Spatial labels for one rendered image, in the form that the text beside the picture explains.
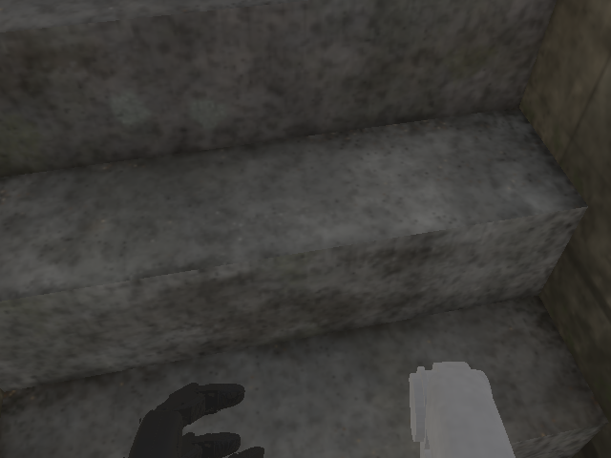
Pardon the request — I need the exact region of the robot left hand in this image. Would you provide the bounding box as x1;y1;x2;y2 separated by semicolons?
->
123;383;264;458

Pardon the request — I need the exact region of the right robot thigh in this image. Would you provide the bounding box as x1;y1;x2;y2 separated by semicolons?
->
409;362;516;458

